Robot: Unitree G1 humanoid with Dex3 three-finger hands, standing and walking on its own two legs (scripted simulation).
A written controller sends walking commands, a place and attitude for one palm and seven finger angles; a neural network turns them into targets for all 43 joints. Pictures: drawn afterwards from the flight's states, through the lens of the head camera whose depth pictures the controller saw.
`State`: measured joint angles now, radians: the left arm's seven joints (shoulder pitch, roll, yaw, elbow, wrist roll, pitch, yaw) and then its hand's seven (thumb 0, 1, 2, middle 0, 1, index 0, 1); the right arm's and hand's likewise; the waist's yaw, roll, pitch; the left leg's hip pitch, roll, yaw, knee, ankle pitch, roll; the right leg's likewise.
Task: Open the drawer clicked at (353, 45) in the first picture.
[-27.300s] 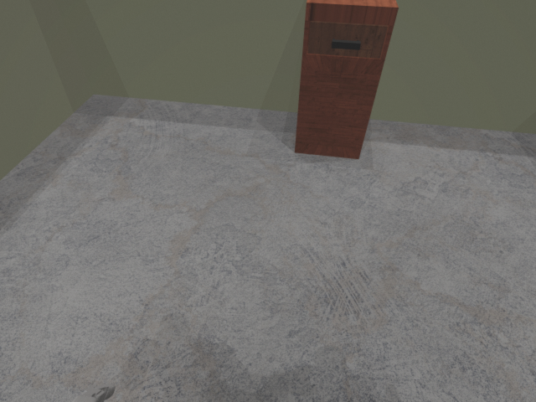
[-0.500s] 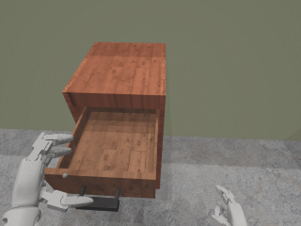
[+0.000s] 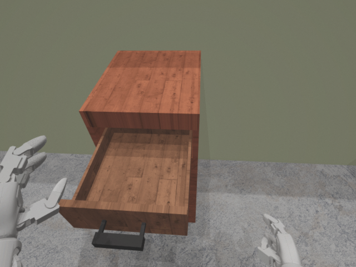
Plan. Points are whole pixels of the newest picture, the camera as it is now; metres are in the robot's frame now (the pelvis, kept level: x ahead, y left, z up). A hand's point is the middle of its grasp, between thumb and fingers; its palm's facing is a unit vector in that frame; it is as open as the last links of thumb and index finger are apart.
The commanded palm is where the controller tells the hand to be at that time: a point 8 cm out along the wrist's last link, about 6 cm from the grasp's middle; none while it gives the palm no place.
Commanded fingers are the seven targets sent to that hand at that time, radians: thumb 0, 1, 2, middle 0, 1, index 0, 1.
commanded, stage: draw the hand back to the body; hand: left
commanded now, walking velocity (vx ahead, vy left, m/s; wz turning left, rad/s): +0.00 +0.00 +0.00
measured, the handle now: (121, 232) +0.22 +0.19 -0.10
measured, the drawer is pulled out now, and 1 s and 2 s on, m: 0.29 0.29 0.29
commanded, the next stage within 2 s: step back with the hand held close in 0.26 s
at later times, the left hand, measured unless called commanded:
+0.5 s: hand (42, 195) +0.18 +0.24 +0.17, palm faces +0.39 -0.79 -0.47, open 7.5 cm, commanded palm +0.11 +0.28 +0.17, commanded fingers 0.00 0.90 0.90 -0.20 -0.30 -0.20 -0.30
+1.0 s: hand (21, 232) +0.12 +0.25 +0.15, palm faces +0.33 -0.80 -0.50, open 7.4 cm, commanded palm +0.06 +0.30 +0.17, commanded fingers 0.00 0.90 0.90 -0.20 -0.30 -0.20 -0.30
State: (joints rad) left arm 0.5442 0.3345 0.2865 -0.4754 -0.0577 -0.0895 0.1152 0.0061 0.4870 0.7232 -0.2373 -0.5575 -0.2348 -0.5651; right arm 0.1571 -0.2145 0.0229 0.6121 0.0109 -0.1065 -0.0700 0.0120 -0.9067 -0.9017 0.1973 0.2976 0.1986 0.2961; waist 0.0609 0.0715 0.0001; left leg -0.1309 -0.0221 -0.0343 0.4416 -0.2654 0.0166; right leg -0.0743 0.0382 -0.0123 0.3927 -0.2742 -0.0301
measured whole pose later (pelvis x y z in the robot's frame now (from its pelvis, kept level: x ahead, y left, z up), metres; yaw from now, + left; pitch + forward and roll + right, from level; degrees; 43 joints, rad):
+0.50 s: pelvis -0.02 +0.00 +0.00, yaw +0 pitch -1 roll -1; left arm 0.53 0.36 0.36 -0.49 -0.05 -0.15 0.11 0.02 0.88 0.89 -0.21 -0.30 -0.21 -0.31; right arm 0.16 -0.22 0.02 0.59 0.01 -0.06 -0.05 0.01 -0.91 -0.90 0.20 0.30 0.20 0.30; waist 0.03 0.07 0.03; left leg -0.19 -0.01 -0.05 0.44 -0.23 0.01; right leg -0.12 0.05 -0.03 0.35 -0.22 -0.03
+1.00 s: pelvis -0.07 +0.02 -0.01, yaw +0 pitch +1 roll -1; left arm 0.64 0.40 0.39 -0.62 -0.04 -0.19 0.13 0.02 0.89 0.90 -0.21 -0.30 -0.21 -0.31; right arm 0.14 -0.19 0.01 0.52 0.01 -0.04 -0.06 0.01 -0.91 -0.90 0.20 0.30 0.20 0.30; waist 0.01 0.00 0.04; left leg -0.38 -0.04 -0.02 0.56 -0.21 0.04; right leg -0.34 0.01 -0.01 0.56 -0.24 -0.01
